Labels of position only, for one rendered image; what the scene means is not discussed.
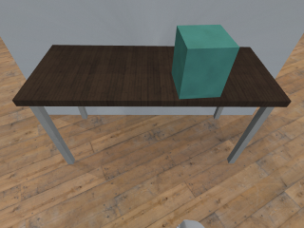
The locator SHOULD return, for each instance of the carton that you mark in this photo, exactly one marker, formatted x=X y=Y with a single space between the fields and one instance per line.
x=202 y=60

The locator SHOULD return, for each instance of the table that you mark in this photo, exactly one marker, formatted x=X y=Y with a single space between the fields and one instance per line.
x=91 y=75

